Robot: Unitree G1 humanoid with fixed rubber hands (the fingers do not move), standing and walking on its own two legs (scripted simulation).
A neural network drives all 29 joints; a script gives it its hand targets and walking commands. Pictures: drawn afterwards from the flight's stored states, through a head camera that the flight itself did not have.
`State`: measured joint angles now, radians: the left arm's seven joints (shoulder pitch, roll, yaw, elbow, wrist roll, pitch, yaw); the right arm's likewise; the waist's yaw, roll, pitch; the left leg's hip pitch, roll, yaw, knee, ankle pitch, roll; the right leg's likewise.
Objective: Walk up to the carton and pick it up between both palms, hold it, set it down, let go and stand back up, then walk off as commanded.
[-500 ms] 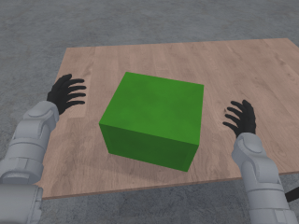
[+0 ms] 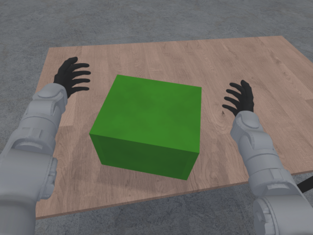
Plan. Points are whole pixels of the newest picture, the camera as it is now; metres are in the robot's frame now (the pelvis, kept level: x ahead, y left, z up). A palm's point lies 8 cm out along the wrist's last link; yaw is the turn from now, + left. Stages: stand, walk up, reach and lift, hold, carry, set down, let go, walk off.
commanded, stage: reach and lift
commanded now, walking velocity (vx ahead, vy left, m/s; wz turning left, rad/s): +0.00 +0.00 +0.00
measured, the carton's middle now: (151, 126) +0.43 -0.04 +0.00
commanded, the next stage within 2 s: none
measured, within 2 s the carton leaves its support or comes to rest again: neither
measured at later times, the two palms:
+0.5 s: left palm (71, 84) +0.50 +0.16 +0.13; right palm (241, 110) +0.37 -0.27 +0.10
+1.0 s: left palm (82, 104) +0.50 +0.15 +0.06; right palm (226, 127) +0.37 -0.25 +0.03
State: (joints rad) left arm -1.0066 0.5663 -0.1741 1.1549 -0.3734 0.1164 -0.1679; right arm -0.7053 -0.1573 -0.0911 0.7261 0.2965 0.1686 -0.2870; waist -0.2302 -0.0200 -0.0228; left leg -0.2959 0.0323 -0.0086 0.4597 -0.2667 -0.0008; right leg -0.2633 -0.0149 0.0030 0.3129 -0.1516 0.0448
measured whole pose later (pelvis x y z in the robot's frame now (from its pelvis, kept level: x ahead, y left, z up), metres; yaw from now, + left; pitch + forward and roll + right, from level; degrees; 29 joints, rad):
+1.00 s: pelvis -0.03 +0.00 -0.03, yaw +0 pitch +24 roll -3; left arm -1.28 0.48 -0.31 1.70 -0.40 -0.22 -0.13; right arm -0.96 -0.08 -0.12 1.26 0.26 -0.17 -0.26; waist -0.29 0.02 -0.22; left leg -0.83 0.03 -0.05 0.70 -0.30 -0.01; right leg -0.80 -0.02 -0.04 0.58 -0.20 0.04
